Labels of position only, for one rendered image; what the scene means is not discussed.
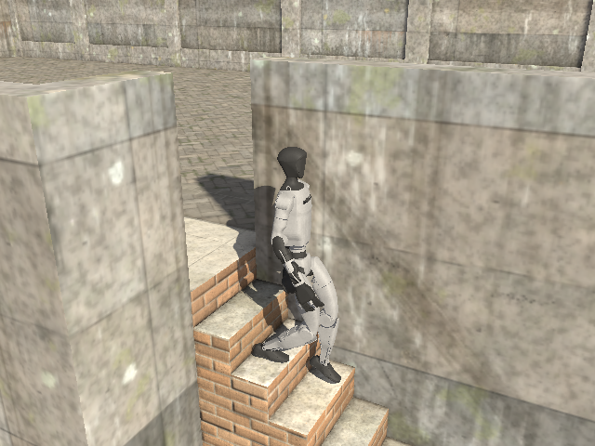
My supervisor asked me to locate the right robot hand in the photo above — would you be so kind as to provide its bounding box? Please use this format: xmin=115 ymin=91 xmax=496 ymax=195
xmin=295 ymin=283 xmax=324 ymax=312

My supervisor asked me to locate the left robot shin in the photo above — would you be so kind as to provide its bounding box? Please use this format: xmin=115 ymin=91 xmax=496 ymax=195
xmin=318 ymin=318 xmax=339 ymax=366

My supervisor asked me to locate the robot right forearm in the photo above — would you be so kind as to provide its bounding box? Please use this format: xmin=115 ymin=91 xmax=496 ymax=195
xmin=272 ymin=236 xmax=305 ymax=287

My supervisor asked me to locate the right robot upper arm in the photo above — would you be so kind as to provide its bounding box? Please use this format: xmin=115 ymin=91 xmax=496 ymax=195
xmin=271 ymin=191 xmax=295 ymax=246

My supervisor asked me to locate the left robot foot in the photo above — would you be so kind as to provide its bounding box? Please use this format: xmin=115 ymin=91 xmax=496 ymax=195
xmin=310 ymin=355 xmax=341 ymax=383

